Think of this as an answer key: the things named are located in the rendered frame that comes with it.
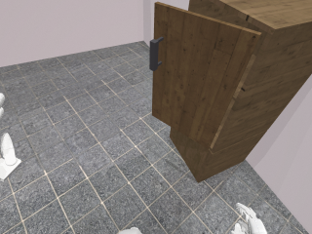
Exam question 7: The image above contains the left robot hand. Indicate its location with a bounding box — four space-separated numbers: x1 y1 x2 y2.
0 93 21 182

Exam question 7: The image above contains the cupboard door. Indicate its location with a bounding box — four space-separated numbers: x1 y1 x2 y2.
152 2 261 149

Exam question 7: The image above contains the handle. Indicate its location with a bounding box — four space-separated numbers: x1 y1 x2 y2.
149 36 164 71

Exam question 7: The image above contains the right robot hand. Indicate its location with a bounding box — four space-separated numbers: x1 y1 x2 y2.
231 203 267 234

